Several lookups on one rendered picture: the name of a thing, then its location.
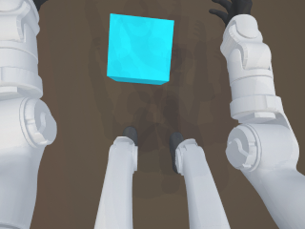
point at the robot right forearm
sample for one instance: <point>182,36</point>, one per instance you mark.
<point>251,75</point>

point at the left robot hand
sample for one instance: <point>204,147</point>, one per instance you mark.
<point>38,3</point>

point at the left robot shin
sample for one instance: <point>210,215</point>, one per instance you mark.
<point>120,139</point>

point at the robot right upper arm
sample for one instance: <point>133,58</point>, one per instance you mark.
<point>267,155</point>

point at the robot left foot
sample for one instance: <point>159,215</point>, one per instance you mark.
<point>131,133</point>

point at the right robot hand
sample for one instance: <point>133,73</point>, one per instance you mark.
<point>235,8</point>

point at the robot left upper arm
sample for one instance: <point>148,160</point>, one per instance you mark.
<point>26,128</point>

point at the carton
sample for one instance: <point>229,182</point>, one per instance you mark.
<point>140,49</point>

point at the robot left forearm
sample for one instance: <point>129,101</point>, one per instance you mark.
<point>18,50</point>

